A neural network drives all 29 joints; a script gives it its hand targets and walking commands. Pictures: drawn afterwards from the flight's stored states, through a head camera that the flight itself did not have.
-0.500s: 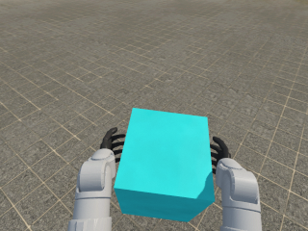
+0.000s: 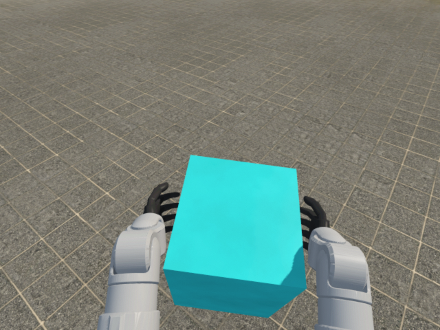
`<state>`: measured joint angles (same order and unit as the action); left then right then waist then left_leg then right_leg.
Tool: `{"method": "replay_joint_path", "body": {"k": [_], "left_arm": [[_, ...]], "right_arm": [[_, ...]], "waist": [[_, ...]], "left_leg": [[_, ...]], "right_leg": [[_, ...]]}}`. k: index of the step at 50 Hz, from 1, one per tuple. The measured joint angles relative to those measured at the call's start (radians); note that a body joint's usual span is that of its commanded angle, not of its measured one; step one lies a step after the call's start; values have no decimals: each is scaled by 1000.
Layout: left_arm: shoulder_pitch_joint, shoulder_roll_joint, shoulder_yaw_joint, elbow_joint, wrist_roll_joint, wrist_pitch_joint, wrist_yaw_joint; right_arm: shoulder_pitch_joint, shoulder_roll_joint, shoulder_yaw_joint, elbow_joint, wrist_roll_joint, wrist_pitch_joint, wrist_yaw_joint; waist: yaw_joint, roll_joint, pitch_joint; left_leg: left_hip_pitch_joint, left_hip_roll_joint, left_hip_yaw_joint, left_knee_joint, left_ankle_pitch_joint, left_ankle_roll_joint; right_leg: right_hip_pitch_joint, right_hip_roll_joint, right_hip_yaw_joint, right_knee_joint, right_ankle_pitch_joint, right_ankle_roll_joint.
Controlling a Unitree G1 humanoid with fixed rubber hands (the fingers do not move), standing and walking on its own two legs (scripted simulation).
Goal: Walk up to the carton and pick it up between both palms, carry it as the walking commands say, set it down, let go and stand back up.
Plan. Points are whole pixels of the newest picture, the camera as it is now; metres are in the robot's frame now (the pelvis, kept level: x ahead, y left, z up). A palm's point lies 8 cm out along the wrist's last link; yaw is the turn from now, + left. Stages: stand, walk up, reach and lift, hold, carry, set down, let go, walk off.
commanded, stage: carry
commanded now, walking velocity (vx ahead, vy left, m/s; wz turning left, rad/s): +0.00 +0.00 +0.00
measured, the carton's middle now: (231, 241) +0.32 +0.00 +0.00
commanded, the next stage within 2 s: hold in 0.54 s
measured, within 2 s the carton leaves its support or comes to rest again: neither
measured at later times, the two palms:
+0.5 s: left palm (154, 221) +0.31 +0.14 +0.08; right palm (317, 236) +0.29 -0.15 +0.07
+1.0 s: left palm (163, 237) +0.30 +0.13 +0.03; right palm (316, 250) +0.29 -0.16 +0.02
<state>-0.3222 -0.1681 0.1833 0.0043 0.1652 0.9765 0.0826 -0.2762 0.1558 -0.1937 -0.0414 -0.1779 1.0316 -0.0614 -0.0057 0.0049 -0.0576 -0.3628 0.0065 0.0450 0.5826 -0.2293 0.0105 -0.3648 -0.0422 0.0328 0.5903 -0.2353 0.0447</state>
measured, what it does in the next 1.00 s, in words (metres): stands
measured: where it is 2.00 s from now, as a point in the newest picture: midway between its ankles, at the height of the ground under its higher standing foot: outside the picture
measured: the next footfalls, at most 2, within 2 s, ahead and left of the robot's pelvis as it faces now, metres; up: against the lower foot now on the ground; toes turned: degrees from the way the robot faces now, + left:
none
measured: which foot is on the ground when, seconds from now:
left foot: down 0.00-1.00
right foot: down 0.00-1.00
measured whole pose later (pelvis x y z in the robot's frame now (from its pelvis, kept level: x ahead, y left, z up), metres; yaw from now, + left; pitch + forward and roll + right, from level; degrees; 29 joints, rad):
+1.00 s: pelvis +0.00 -0.01 +0.00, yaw -1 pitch -3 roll +0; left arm -0.37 -0.18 0.32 0.42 0.26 0.66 0.04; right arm -0.35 0.17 -0.31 0.41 -0.33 0.70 0.01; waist -0.01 0.02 0.00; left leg -0.27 0.01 0.02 0.55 -0.22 0.01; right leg -0.27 -0.02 0.03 0.55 -0.22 0.03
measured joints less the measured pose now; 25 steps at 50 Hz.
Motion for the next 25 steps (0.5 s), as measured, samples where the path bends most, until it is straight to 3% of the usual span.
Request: {"method": "replay_joint_path", "body": {"k": [25], "left_arm": [[0,0,0,11,0,-20,0]], "right_arm": [[2,-1,0,10,-3,-22,2]], "waist": [[0,2,1]], "left_leg": [[0,0,0,0,-3,0]], "right_leg": [[0,0,0,0,-3,0]]}}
